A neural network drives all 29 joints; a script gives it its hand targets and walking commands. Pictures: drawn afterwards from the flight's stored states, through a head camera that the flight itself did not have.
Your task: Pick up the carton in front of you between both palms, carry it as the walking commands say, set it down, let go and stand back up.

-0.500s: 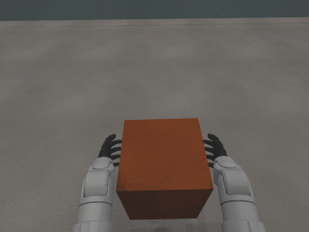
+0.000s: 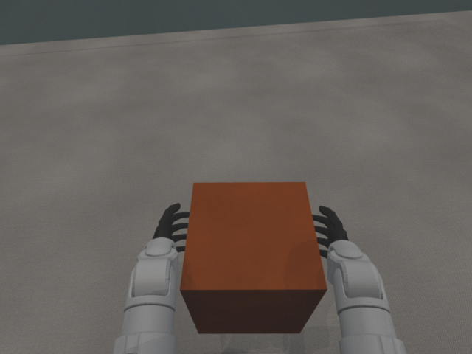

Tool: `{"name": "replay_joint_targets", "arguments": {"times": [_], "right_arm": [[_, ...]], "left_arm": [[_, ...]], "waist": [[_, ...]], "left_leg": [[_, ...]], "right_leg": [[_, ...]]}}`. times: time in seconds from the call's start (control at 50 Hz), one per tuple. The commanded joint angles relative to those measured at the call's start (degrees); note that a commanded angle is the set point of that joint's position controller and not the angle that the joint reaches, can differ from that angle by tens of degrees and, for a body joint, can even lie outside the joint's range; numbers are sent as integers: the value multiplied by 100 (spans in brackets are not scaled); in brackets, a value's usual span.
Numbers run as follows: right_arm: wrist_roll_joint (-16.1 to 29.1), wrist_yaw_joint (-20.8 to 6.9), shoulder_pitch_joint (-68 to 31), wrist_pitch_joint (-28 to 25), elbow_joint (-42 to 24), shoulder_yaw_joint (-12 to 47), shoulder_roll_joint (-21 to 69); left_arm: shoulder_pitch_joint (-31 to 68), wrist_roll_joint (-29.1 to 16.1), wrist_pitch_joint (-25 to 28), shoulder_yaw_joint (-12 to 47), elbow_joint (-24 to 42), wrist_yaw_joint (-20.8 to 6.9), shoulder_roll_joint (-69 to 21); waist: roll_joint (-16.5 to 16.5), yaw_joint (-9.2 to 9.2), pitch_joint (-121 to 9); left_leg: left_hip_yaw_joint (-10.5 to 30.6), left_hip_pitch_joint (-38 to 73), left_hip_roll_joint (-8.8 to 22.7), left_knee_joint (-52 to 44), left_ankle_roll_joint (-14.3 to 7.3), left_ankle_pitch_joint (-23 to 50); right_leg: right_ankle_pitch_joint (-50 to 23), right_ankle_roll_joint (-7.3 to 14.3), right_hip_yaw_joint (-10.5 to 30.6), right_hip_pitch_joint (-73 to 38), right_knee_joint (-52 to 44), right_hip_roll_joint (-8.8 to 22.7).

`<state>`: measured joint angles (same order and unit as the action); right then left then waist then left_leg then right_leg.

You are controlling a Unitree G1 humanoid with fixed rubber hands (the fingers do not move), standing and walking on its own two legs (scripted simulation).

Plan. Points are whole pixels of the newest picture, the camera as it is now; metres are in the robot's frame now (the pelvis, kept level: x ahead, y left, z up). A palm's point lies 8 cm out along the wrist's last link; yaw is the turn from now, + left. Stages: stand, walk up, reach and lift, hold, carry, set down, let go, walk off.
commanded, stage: hold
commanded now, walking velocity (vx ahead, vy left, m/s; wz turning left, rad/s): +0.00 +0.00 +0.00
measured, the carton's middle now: (249, 261) +0.30 -0.01 -0.05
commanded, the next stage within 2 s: set down in 0.38 s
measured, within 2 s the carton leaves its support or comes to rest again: neither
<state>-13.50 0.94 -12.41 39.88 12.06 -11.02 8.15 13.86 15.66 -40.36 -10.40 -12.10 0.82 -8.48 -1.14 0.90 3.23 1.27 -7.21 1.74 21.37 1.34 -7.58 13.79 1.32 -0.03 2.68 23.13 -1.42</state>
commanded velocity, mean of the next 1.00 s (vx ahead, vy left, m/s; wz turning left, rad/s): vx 0.00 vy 0.00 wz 0.00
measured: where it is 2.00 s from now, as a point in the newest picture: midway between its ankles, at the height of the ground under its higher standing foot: outside the picture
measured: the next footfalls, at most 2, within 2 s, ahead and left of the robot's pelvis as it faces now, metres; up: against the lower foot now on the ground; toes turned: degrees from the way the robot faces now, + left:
none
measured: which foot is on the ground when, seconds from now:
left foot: down 0.00-1.00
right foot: down 0.00-1.00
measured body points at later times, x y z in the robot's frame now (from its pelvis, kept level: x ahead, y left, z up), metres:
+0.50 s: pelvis -0.01 +0.06 +0.00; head -0.05 +0.08 +0.45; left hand +0.31 +0.20 +0.04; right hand +0.29 -0.11 +0.04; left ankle +0.05 +0.14 -0.74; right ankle +0.00 -0.10 -0.74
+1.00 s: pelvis -0.03 +0.02 -0.06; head +0.17 +0.04 +0.34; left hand +0.35 +0.20 -0.14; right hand +0.37 -0.10 -0.14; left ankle +0.05 +0.14 -0.74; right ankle +0.00 -0.10 -0.74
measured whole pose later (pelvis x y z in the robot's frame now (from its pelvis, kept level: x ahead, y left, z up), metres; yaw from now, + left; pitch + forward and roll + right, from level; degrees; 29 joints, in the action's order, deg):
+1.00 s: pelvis -0.03 +0.02 -0.06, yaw +0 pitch +20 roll +0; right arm -18.0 -0.2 -36.4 11.2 33.9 -23.6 7.4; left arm 34.1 18.6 -12.9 -27.0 -27.5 0.1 -9.5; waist -2.2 -3.3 5.9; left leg 1.1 -54.8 0.4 47.5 0.6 -13.0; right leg 20.5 -0.2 2.8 50.8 51.1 -2.5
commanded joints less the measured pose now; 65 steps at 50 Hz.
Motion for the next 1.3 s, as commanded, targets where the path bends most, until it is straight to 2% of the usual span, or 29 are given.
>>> {"name": "replay_joint_targets", "arguments": {"times": [0.0,0.08,0.2,0.42,0.52,0.6,0.68,0.74,0.78,0.84,0.9,0.92,1.0,1.04,1.1,1.2,1.28], "right_arm": [[1426,-1460,-3093,-218,-195,3160,5250],[1288,-1522,-3116,-224,126,2871,5314],[1085,-1591,-3149,-257,371,2525,5435],[919,-1751,-3640,-328,658,2199,5368],[570,-1858,-4418,-558,1344,1611,5082],[29,-1721,-4893,-839,2098,815,4752],[-565,-1491,-4870,-1201,2608,-59,4134],[-857,-1345,-4657,-1629,2747,-414,3656],[-835,-1271,-4613,-1992,2729,-340,3585],[-553,-1204,-4710,-2567,2684,102,3860],[-167,-1201,-5056,-3068,2578,886,4278],[3,-1193,-5177,-3187,2483,1241,4428],[531,-1088,-5537,-3362,1939,2268,4866],[682,-1029,-5619,-3299,1731,2555,4956],[732,-1030,-5652,-3077,1742,2645,5071],[592,-1208,-5984,-2633,2232,2211,5082],[448,-1292,-6355,-2475,2547,1840,4947]], "left_arm": [[2137,-1150,185,2666,38,-1296,-5163],[2471,-1229,145,2724,-95,-1402,-5322],[2920,-1388,110,2879,-109,-1559,-5510],[3264,-1308,93,2582,-473,-1618,-5634],[3853,-1004,240,1803,-1252,-1538,-5609],[4335,-523,468,857,-1946,-1332,-5226],[4380,36,819,1,-2273,-1091,-4516],[4200,302,1287,-323,-2258,-991,-4027],[4230,315,1682,-234,-2185,-983,-3843],[4384,149,2283,206,-2114,-1023,-4023],[4595,-121,2815,818,-2125,-1092,-4481],[4663,-234,2948,1081,-2074,-1114,-4656],[5021,-618,3167,1941,-1553,-1223,-4835],[5079,-753,3123,2136,-1375,-1276,-4817],[5119,-787,2929,2080,-1376,-1407,-4797],[5429,-610,2472,1564,-1829,-1690,-4829],[5788,-502,2286,1199,-2168,-1755,-4855]], "waist": [[-108,-417,-1313],[-5,-244,-1241],[206,-22,-1365],[333,-89,-1290],[361,-193,-1056],[238,-277,-820],[162,-358,-714],[85,-341,-966],[37,-324,-1344],[22,-312,-2139],[24,-365,-3270],[13,-435,-3796],[-88,-594,-5949],[-151,-646,-6525],[-269,-726,-6517],[-339,-784,-5674],[-339,-723,-5530]], "left_leg": [[156,1001,-832,-33,-275,447],[151,1392,-748,-74,-219,328],[247,1507,-569,-202,-128,-22],[592,1523,-343,-377,-55,-749],[697,1385,-289,-318,-82,-1405],[661,1157,-326,-49,-121,-1445],[482,501,-447,458,-120,-1084],[272,-51,-588,920,-104,-384],[182,-405,-669,1282,-98,130],[168,-715,-750,1845,-76,777],[169,-1001,-790,2504,-76,1451],[164,-1072,-800,2734,-87,1722],[-3,-1551,-862,3543,-82,2520],[-101,-1967,-910,3811,-60,2483],[-226,-2929,-958,4045,-24,1843],[-338,-4354,-945,4349,-53,608],[-351,-5000,-953,4685,-63,316]], "right_leg": [[-942,-221,608,561,-581,-137],[-349,-85,568,1048,-704,-193],[48,77,483,1110,-671,-309],[307,158,485,1261,-473,-343],[662,172,512,1632,-201,-321],[824,200,524,2104,77,-325],[791,174,480,2629,493,-400],[546,134,442,3084,798,-480],[328,77,396,3377,1059,-537],[29,3,314,3906,1451,-623],[-434,-93,308,4357,1955,-689],[-700,-129,317,4441,2151,-717],[-1783,-269,339,4578,2900,-774],[-1998,-322,349,4678,3167,-764],[-1761,-380,359,4940,3441,-750],[-582,-377,307,5780,3677,-757],[-232,-337,239,6405,3990,-783]]}}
